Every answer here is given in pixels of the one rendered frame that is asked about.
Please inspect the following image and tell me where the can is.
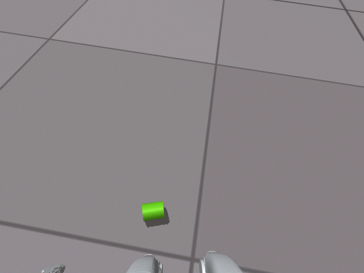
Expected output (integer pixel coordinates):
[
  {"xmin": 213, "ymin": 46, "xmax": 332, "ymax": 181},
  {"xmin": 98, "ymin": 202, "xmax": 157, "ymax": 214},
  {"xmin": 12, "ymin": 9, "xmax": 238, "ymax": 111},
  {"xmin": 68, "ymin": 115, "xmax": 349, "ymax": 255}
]
[{"xmin": 142, "ymin": 201, "xmax": 164, "ymax": 221}]

